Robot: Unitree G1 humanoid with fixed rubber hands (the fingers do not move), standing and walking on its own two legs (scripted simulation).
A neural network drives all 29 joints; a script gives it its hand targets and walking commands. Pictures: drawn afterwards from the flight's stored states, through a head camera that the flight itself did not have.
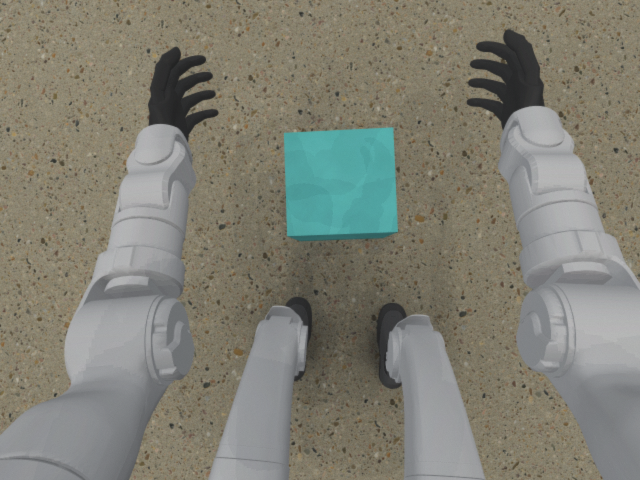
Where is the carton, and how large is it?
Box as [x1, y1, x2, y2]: [284, 127, 397, 240]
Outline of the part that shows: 392,127 284,133 286,216 288,236 298,240 384,237 397,231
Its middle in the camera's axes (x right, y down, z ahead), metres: +0.04 -0.11 +0.86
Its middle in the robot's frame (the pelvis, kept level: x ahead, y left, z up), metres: +0.48 +0.03 -0.52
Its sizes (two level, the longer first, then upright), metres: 0.210 0.200 0.250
